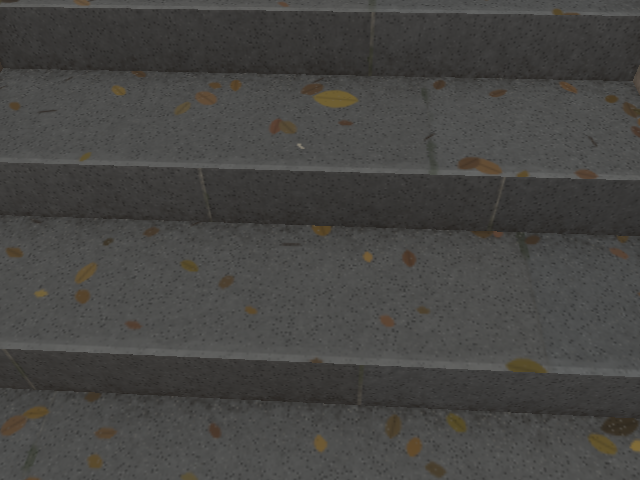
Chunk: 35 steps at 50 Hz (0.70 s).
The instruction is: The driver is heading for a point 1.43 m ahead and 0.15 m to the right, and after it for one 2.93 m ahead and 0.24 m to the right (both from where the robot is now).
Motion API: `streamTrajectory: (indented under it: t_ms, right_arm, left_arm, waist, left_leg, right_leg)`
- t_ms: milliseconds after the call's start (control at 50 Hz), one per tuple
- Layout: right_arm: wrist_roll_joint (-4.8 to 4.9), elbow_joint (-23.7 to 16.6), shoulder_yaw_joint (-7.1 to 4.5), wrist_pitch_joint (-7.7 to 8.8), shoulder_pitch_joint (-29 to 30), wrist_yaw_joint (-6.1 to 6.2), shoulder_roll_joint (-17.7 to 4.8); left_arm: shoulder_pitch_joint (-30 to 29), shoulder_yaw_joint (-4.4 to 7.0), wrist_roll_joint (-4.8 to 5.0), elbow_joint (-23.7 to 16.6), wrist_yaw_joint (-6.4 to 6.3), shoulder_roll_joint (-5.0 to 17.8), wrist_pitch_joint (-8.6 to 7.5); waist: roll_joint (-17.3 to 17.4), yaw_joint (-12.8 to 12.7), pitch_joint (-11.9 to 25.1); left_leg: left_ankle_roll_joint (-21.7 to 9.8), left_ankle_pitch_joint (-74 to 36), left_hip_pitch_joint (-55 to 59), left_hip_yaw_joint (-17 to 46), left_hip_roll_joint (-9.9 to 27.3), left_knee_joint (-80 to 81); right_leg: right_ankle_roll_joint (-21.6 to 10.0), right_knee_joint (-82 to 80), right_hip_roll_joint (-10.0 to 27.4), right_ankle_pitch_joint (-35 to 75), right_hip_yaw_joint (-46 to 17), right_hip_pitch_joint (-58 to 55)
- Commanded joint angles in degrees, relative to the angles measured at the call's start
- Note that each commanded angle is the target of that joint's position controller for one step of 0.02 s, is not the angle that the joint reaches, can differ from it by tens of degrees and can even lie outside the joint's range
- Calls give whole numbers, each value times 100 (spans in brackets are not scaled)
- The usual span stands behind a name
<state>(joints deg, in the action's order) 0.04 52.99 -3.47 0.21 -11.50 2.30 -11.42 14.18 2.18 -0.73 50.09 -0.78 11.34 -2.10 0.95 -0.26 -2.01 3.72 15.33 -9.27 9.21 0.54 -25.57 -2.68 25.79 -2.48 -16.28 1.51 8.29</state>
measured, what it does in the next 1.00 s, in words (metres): walks ahead: left foot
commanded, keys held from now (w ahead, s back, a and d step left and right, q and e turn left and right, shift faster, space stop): shift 0.52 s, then w+shift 0.48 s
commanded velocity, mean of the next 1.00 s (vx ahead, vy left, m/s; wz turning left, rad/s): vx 0.28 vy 0.00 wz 0.00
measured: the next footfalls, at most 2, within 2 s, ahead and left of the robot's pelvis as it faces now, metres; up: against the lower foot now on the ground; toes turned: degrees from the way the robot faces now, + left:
left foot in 0.84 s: +0.09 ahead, +0.16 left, +0.00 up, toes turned +3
right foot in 1.26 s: +0.43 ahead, -0.04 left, +0.15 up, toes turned -5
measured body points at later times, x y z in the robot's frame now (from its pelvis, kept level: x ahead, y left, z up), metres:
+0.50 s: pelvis -0.01 +0.00 +0.00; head +0.00 -0.01 +0.45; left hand +0.05 +0.25 -0.14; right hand +0.04 -0.26 -0.15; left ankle -0.01 +0.16 -0.74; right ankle -0.03 -0.09 -0.74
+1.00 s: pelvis +0.09 +0.07 +0.00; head +0.09 +0.08 +0.45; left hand +0.23 +0.30 -0.13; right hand +0.05 -0.17 -0.15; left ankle +0.05 +0.16 -0.74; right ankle +0.07 -0.05 -0.53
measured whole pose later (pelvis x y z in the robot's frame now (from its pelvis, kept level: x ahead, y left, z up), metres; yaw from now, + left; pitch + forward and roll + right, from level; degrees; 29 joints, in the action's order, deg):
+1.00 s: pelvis +0.09 +0.07 +0.00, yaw +0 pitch +3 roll +1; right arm -2.0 61.0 -1.1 5.4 -25.1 -0.9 -9.8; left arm 9.8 1.3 -2.6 48.5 1.2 11.8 -2.5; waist -3.1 1.4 3.9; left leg -3.4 17.6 -11.5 -3.8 -2.8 -26.2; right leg -6.4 99.6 2.5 -15.1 -0.9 47.7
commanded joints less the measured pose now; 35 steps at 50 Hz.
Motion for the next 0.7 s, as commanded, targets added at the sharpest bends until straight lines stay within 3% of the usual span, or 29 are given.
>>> streamTrajectory:
  t_ms: [20, 280, 520, 540, 560, 580, 600, 620, 640, 660, 700]
  right_arm:
    - [14, -62, -106, 72, -18, 14, -573]
    - [25, 516, -52, 75, -110, 58, -623]
    - [41, 717, -24, 59, -154, 100, -687]
    - [-154, 855, 86, 22, -310, 34, -488]
    - [57, 738, 41, 25, -166, 93, -440]
    - [146, 619, 33, 59, 29, 124, -548]
    - [157, 496, 26, 138, 191, 112, -617]
    - [182, 348, 14, 235, 375, 70, -702]
    - [204, 265, -19, 337, 486, 10, -760]
    - [215, 205, -46, 407, 476, -24, -812]
    - [207, 152, -21, 559, 415, -97, -628]
  left_arm:
    - [95, 122, 10, -124, -39, 625, -41]
    - [174, 59, 12, 336, -39, 727, -18]
    - [176, 1, 35, 543, -25, 787, -50]
    - [169, -83, -3, 562, -103, 581, -14]
    - [194, -9, 32, 582, -108, 852, -10]
    - [112, 98, 109, 520, -142, 1178, 13]
    - [345, 154, 167, 519, -184, 1366, 8]
    - [505, 205, 230, 547, -234, 1475, -21]
    - [608, 221, 166, 576, -256, 1446, -69]
    - [465, 194, 93, 475, -259, 1286, -126]
    - [146, 168, 190, 270, -227, 1138, -225]
  waist:
    - [-79, -4, 123]
    - [-115, 27, 67]
    - [-103, 18, 12]
    - [101, 18, 218]
    - [-363, 9, 233]
    - [-768, -63, 52]
    - [-1131, -156, -37]
    - [-1374, -252, -355]
    - [-1295, -259, -653]
    - [-1078, -187, -843]
    - [-560, -66, -515]
  left_leg:
    - [-34, -1102, -204, 21, 168, 260]
    - [-81, -1035, -185, -50, 147, 434]
    - [-100, -1010, -188, -75, 157, 582]
    - [-260, -965, 16, -127, 191, 590]
    - [-164, -113, -102, -373, -82, 377]
    - [-198, 807, -572, -729, -359, -246]
    - [-221, 1107, -1108, -882, -308, -1063]
    - [-243, 1024, -1547, -884, 72, -1908]
    - [-269, 1243, -2199, -760, 319, -2636]
    - [-317, 1290, -2769, -690, 502, -3112]
    - [-465, 950, -2765, -739, 645, -2655]
  right_leg:
    - [41, -458, 618, 1523, -575, -163]
    - [52, -583, 617, 1451, -613, -115]
    - [114, -710, 599, 1218, -613, -88]
    - [-52, -852, 836, 700, -787, -123]
    - [5, -1117, 563, -1005, -746, -48]
    - [-212, -1390, 770, -2388, -1166, 52]
    - [-575, -1866, 1409, -3512, -2021, 95]
    - [-945, -2224, 2083, -3789, -2767, 288]
    - [-1156, -2326, 2365, -3393, -3077, 257]
    - [-1170, -2212, 2390, -2828, -2943, 56]
    - [-911, -2031, 2037, -1887, -2235, -216]
Over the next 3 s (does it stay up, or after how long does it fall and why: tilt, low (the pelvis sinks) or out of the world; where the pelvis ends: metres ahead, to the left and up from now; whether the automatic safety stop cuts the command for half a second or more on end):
stays up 1.52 -0.18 0.62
